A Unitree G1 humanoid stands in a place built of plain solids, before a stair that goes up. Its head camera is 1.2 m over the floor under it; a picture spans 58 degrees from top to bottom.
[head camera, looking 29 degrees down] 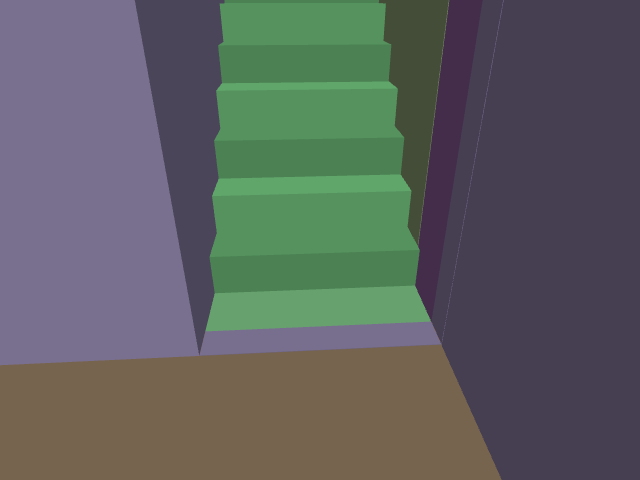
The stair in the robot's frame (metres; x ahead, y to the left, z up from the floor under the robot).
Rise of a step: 0.20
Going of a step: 0.23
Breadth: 0.95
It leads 4 degrees to the left of straight ahead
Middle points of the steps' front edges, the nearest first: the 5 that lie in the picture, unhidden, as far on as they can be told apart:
1.68 0.02 0.20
1.91 0.03 0.40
2.14 0.05 0.59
2.36 0.06 0.79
2.59 0.08 0.99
